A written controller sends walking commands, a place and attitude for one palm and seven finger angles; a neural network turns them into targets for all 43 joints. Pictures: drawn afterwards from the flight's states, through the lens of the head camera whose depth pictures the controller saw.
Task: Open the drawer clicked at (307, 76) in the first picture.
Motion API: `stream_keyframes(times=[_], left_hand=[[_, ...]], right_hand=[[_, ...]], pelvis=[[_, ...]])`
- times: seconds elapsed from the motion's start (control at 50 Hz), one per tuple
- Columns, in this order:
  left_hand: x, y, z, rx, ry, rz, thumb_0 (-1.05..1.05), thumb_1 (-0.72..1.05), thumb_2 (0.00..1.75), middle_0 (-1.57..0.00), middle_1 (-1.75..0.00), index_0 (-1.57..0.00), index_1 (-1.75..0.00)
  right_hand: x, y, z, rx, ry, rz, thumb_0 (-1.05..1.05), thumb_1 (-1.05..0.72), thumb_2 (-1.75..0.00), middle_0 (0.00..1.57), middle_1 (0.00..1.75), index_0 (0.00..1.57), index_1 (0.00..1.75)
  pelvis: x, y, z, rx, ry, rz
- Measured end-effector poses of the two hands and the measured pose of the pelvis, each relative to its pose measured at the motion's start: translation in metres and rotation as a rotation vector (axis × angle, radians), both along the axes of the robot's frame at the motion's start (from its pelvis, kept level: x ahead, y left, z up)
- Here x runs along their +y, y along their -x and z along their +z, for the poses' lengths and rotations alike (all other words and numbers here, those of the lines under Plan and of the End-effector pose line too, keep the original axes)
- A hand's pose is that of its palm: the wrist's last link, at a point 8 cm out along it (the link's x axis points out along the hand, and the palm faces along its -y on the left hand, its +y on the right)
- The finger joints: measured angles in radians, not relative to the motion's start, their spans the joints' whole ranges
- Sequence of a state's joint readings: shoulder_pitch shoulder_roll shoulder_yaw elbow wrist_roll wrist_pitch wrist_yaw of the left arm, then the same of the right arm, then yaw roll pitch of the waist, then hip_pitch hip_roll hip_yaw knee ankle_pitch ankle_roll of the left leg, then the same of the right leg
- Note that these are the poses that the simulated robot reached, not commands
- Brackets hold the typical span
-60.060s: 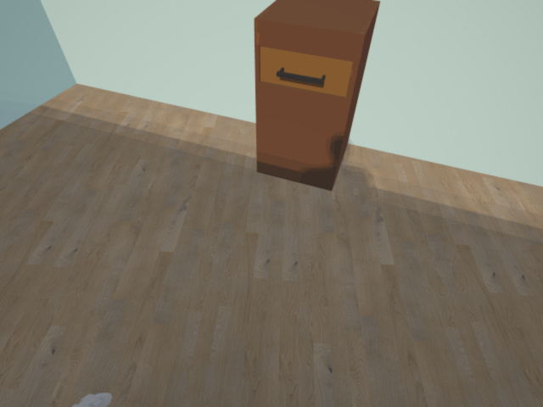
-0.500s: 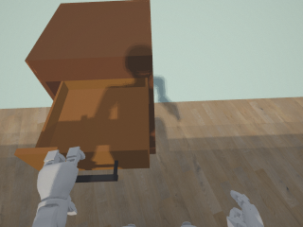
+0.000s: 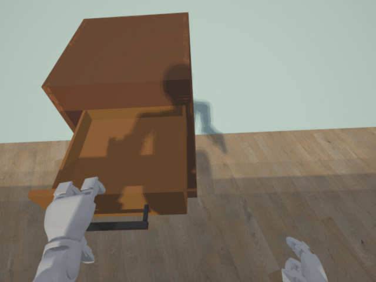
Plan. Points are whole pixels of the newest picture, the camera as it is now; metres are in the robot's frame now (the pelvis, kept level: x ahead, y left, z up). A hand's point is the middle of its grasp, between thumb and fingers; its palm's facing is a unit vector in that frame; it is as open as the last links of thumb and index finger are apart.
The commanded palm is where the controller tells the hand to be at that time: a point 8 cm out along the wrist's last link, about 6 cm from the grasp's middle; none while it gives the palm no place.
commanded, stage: lift the hand off the handle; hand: left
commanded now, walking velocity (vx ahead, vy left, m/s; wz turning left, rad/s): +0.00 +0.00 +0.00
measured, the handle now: (111, 218) +0.28 +0.24 -0.11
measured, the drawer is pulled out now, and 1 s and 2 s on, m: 0.30 0.30 0.30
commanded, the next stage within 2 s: draw the hand back to the body in 0.64 s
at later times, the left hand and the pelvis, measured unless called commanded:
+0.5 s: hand (81, 214) +0.24 +0.24 +0.03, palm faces +0.01 -0.10 -1.00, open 13.8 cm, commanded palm +0.22 +0.25 +0.09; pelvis +0.00 +0.00 +0.01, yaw +0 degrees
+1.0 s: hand (71, 211) +0.24 +0.24 +0.06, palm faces +0.07 -0.07 -1.00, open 13.8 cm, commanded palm +0.21 +0.25 +0.11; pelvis +0.01 +0.01 +0.02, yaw +0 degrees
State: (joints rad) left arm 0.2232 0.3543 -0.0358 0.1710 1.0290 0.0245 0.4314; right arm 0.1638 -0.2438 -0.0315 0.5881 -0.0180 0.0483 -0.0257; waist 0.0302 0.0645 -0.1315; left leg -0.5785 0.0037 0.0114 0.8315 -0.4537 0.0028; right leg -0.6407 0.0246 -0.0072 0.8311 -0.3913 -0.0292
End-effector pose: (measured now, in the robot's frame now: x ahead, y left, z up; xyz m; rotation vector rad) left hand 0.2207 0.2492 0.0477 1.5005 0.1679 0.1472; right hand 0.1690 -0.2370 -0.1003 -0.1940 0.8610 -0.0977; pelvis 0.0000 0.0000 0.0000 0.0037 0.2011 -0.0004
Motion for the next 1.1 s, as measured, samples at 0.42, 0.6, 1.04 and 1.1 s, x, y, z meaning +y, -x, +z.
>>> stream_keyframes(times=[0.42,0.6,1.04,1.1], left_hand=[[0.004,0.001,0.029,-0.016,0.012,-0.005,0.0,-0.49,0.3,-0.32,-1.2,-0.32,-1.2],[-0.007,0.005,0.042,-0.041,0.026,-0.049,0.0,-0.49,0.3,-0.32,-1.2,-0.32,-1.2],[0.002,0.01,0.069,-0.073,-0.005,-0.02,0.0,-0.49,0.3,-0.32,-1.2,-0.32,-1.2],[0.009,0.016,0.073,-0.052,0.006,0.024,0.0,-0.49,0.3,-0.32,-1.2,-0.32,-1.2]], right_hand=[[0.007,-0.011,0.012,-0.03,-0.015,0.016,0.01,-0.9,-0.9,0.2,0.3,0.2,0.29],[0.016,-0.02,0.021,-0.059,-0.039,0.028,0.01,-0.9,-0.9,0.2,0.3,0.2,0.29],[0.028,-0.033,0.025,-0.069,-0.069,0.061,0.01,-0.9,-0.9,0.2,0.3,0.2,0.29],[0.029,-0.036,0.027,-0.073,-0.076,0.065,0.01,-0.9,-0.9,0.2,0.3,0.2,0.29]], pelvis=[[0.003,-0.002,0.011,-0.041,0.0,0.004],[0.006,-0.007,0.015,-0.056,-0.002,-0.009],[0.007,-0.011,0.019,-0.08,-0.001,-0.008],[0.006,-0.013,0.021,-0.086,-0.001,-0.006]])
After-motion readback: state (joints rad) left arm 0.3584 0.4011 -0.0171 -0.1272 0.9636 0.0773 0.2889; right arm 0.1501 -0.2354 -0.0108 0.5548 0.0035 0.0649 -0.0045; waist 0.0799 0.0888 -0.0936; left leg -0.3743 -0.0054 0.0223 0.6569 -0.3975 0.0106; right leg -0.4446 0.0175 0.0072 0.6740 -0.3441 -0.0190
